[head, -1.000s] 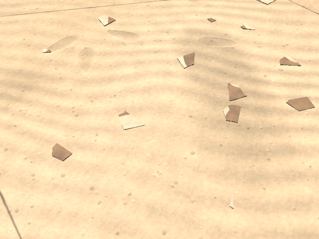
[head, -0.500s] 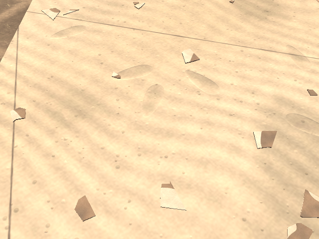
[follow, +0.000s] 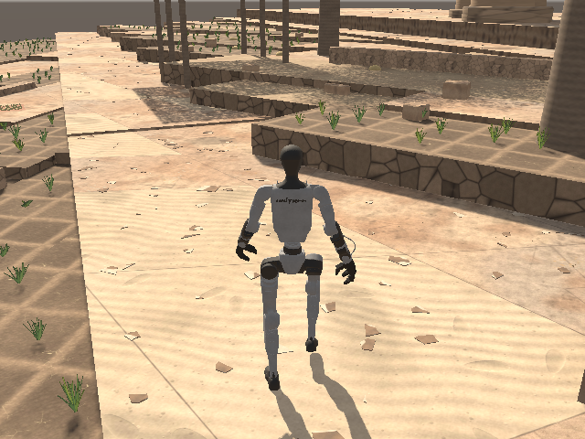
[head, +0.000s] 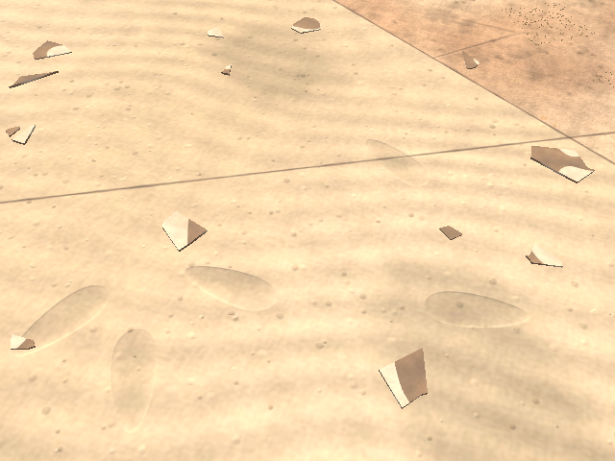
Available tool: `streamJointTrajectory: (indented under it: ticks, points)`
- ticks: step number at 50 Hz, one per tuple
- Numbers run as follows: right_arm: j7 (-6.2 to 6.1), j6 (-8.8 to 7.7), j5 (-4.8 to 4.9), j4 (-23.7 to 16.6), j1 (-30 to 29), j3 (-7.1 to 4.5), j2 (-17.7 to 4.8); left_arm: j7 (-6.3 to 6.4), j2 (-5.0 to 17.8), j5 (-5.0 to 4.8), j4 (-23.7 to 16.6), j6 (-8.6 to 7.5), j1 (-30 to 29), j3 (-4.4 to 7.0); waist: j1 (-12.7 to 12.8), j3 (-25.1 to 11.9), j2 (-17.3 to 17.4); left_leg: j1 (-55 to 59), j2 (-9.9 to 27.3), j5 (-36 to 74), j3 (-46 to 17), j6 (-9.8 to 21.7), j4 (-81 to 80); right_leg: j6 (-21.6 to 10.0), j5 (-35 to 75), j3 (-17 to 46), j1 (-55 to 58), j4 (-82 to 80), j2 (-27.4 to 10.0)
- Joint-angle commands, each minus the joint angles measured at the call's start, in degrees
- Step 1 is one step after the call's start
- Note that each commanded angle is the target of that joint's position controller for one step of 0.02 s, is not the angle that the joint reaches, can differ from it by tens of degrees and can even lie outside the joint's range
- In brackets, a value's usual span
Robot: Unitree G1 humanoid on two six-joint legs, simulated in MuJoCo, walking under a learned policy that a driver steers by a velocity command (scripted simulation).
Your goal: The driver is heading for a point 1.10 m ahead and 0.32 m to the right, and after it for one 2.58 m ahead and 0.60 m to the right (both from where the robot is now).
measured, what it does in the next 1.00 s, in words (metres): walks ahead, turning right: right foot, then left foot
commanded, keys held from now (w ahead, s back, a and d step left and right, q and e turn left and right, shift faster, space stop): w+e+shift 0.44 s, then w+shift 0.56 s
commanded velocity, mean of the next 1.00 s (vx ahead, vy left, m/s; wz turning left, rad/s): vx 1.00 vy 0.00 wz -0.63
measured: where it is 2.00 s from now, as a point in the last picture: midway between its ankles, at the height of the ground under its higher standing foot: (464, 187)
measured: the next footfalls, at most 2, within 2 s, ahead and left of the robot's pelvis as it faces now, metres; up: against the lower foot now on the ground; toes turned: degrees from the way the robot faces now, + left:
right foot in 0.18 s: +0.35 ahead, -0.07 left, +0.00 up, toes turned -15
left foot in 0.58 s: +0.79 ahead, -0.04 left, +0.00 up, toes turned -32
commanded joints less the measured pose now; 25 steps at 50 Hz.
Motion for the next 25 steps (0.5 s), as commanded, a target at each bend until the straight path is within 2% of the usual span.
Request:
streamJointTrajectory:
  ticks: [1, 2, 3, 4, 5, 6, 7, 8, 9, 10, 11, 12, 13, 15, 16, 17, 18, 19, 21, 23, 25]
  points:
    - [0.04, -1.87, 0.14, -3.7, -7.5, 0.45, -1.8, -1.50, -2.4, 0.07, -6.2, -0.36, -4.7, -2.36, 4.6, 7.5, 6.4, -6.1, 12.2, 29.9, -0.4, 3.2, -11.3, -1.1, 8.6, -0.9, 0.9, -10.9, -1.8]
    - [-0.14, -1.77, 0.06, -3.3, -6.8, 0.27, -2.8, -1.92, -2.2, -0.01, -6.6, -0.42, -6.9, -2.61, 4.0, 8.3, 4.9, -6.5, 11.0, 32.9, 2.2, 2.6, -12.3, -2.0, 10.4, -4.0, 4.5, -16.3, -0.3]
    - [-0.37, -1.85, -0.03, -3.3, -7.0, 0.00, -4.6, -2.19, -2.0, -0.05, -7.0, -0.44, -7.5, -2.83, 4.7, 8.2, 5.0, -6.6, 11.3, 43.2, 4.2, 2.3, -11.6, -3.4, 11.6, -6.0, 10.0, -20.9, 1.5]
    - [-0.58, -1.61, 0.17, -2.7, -4.4, -0.34, -6.2, -2.14, -1.1, -0.15, -6.5, -0.57, -7.6, -2.61, 4.3, 6.8, 4.9, -3.3, 11.1, 58.8, 5.1, 1.5, -7.8, -4.3, 10.9, -9.2, 13.2, -22.5, 4.7]
    - [-0.96, -0.96, 0.08, -2.6, -2.4, -0.82, -8.3, -1.87, -0.2, -0.21, -5.9, -0.63, -5.5, -2.40, 5.6, 4.4, 6.5, 0.4, 11.9, 72.1, 5.1, 1.0, -2.2, -5.2, 8.2, -10.9, 16.4, -23.2, 7.2]
    - [-1.43, 0.03, -0.16, -2.9, -2.8, -1.36, -10.3, -1.39, 1.2, -0.23, -4.7, -0.71, -0.2, -1.91, 9.0, 1.3, 8.1, 1.8, 13.2, 79.9, 4.9, 0.8, 6.1, -6.2, 5.1, -10.8, 21.9, -23.7, 8.9]
    - [-1.79, 1.12, -0.57, -3.8, -4.9, -1.89, -12.0, -0.85, 3.5, -0.22, -2.3, -0.81, 9.3, -0.81, 14.3, -3.9, 9.2, 0.4, 14.8, 83.5, 3.7, 1.4, 18.4, -7.9, 2.2, -9.1, 32.1, -23.7, 10.2]
    - [-1.61, 2.02, -0.85, -5.1, -7.4, -1.97, -12.1, 0.28, 6.2, -0.18, 1.7, -1.13, 21.8, 0.83, 19.3, -9.3, 8.0, -6.6, 14.7, 76.6, 2.4, 2.2, 36.0, -9.9, 0.3, -5.4, 47.1, -27.0, 10.9]
    - [-0.53, 2.20, -1.48, -4.7, -6.7, -1.28, -8.2, 1.93, 8.9, -0.70, 3.3, -0.88, 22.2, 2.36, 16.9, -7.6, 0.8, -20.8, 6.4, 25.5, 1.9, 1.4, 57.4, -11.6, -3.8, 1.9, 56.6, -29.8, 7.4]
    - [0.02, 1.54, -1.49, -10.0, -1.6, 0.65, -1.5, 2.41, 16.0, 0.44, 0.7, 0.29, 15.3, 3.53, 6.8, -10.1, -11.5, -43.3, -1.0, -11.2, -2.5, -1.7, 79.1, -19.0, 2.7, 29.4, 67.9, -32.2, -5.8]
    - [-0.01, -0.07, -0.95, -14.3, -7.6, 0.78, -5.3, 2.72, 16.7, -0.12, -1.5, 0.85, 17.9, 4.26, 11.5, -18.4, -4.3, -51.3, -0.7, -6.6, -14.3, -1.3, 80.6, -23.9, -10.9, 45.3, 71.9, -45.2, -10.1]
    - [0.04, -1.09, -0.97, -15.0, -11.8, 1.07, -6.2, 3.36, 14.2, -0.57, -0.6, 0.62, 16.6, 3.86, 10.3, -9.5, 1.9, -53.4, 2.5, -2.5, -15.9, -0.9, 74.3, -21.3, -15.8, 46.0, 63.7, -52.2, -10.4]
    - [-0.02, -1.25, -1.09, -14.3, -11.8, 1.23, -6.3, 3.69, 11.1, -0.65, 0.2, 0.09, 14.5, 3.04, 6.6, -1.9, 6.9, -50.2, 4.9, 0.0, -15.4, -0.9, 67.2, -18.6, -12.8, 41.5, 52.9, -53.6, -8.7]
    - [-0.09, 0.95, -2.71, -13.5, -9.8, 1.72, -5.3, 4.26, 8.3, -0.80, 0.1, -1.68, 11.1, 1.83, 1.4, 2.9, 8.7, -41.3, 7.4, -2.0, -15.7, -2.6, 59.5, -17.1, -3.9, 32.5, 36.7, -54.0, -3.6]
    - [-0.03, 2.36, -3.00, -13.4, -9.4, 1.84, -4.8, 4.11, 7.0, -0.95, 0.1, -2.43, 10.7, 1.23, 0.1, 3.7, 8.6, -38.5, 8.3, -3.8, -15.4, -3.5, 55.7, -16.9, -2.4, 29.7, 31.2, -54.8, -1.7]
    - [0.16, 3.22, -3.02, -14.1, -10.7, 2.06, -4.0, 3.87, 6.6, -1.14, 0.2, -3.15, 10.6, 1.03, -0.2, 4.6, 7.9, -36.5, 8.8, -4.2, -14.4, -4.2, 50.9, -16.7, -1.7, 27.0, 26.9, -55.8, 0.0]
    - [0.40, 3.53, -2.79, -15.9, -14.5, 2.45, -3.2, 3.71, 6.9, -1.25, 0.2, -3.73, 10.4, 1.12, 0.3, 6.1, 7.0, -35.1, 8.9, -0.7, -13.1, -4.6, 45.0, -16.3, -0.1, 24.9, 23.1, -57.1, 1.7]
    - [0.76, 3.51, -2.30, -17.6, -18.6, 2.94, -2.1, 3.62, 6.9, -1.18, 0.3, -4.09, 10.3, 1.22, 1.1, 7.2, 5.9, -33.1, 8.6, 4.6, -12.1, -4.9, 39.2, -15.4, 1.1, 23.4, 20.1, -57.8, 3.4]
    - [1.45, 3.30, -1.09, -19.0, -23.5, 3.74, -0.5, 3.26, 7.4, -1.30, 0.3, -4.34, 10.5, 1.73, 3.1, 6.9, 3.8, -27.1, 6.7, 17.4, -11.3, -4.3, 27.6, -12.5, 4.5, 21.2, 18.6, -57.5, 6.1]
    - [1.70, 3.00, -0.12, -18.7, -24.5, 3.69, -0.9, 2.92, 8.0, -1.92, 1.0, -4.54, 12.1, 2.10, 5.0, 4.4, 2.0, -22.3, 4.6, 25.5, -10.7, -3.0, 20.4, -10.5, 11.7, 21.3, 23.0, -56.7, 5.0]
    - [1.56, 2.63, -0.17, -18.4, -25.2, 3.21, -2.4, 3.15, 7.8, -2.13, 2.2, -4.70, 14.7, 2.11, 6.4, 3.3, 1.1, -21.4, 3.9, 26.5, -11.0, -1.4, 15.2, -8.8, 17.7, 22.3, 31.5, -54.3, 2.7]
Velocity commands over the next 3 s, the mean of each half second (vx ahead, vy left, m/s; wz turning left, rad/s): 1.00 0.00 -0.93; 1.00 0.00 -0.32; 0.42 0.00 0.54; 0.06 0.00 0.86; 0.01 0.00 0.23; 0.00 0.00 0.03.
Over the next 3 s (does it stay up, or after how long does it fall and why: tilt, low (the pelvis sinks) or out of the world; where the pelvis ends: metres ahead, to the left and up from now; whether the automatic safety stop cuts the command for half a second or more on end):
stays up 1.28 -0.50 0.00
